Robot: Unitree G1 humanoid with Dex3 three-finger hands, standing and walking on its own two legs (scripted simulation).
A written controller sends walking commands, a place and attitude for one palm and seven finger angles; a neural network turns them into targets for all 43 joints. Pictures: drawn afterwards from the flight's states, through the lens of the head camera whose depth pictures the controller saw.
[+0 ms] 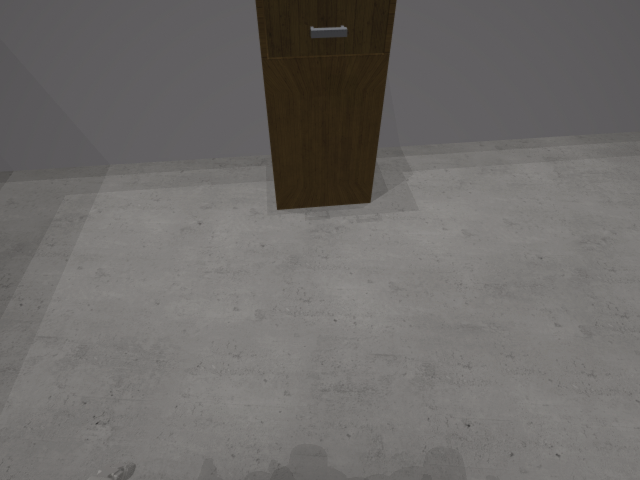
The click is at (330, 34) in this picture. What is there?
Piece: drawer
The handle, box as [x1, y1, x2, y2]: [310, 25, 347, 37]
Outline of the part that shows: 347,29 343,25 341,25 340,27 314,28 310,26 311,37 346,36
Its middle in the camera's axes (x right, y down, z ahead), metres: +0.02 -0.69 +1.28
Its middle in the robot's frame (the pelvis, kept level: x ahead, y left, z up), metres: +1.42 +0.05 +0.03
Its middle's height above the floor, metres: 0.80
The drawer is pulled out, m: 0.00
